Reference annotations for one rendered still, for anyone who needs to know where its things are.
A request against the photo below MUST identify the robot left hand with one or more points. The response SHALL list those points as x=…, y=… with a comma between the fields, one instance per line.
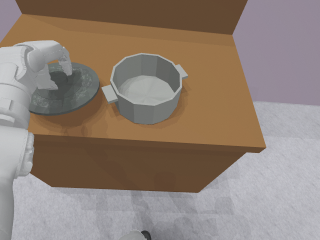
x=51, y=50

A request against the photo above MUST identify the left robot shin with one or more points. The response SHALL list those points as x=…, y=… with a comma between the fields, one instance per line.
x=136, y=232

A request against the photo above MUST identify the knob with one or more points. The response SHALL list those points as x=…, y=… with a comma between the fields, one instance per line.
x=60, y=78

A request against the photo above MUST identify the robot left forearm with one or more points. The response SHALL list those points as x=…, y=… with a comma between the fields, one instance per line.
x=19, y=66

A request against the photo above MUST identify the pot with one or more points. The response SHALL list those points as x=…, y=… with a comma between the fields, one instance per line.
x=145, y=87

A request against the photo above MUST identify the lid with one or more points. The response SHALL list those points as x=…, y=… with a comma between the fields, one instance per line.
x=81, y=88

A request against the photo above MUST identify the robot left foot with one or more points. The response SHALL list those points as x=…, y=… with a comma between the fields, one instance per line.
x=146, y=234

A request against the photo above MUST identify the table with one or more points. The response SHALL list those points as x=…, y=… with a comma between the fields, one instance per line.
x=95, y=147

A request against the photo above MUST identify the robot left upper arm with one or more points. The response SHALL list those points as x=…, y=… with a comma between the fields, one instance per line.
x=16, y=160

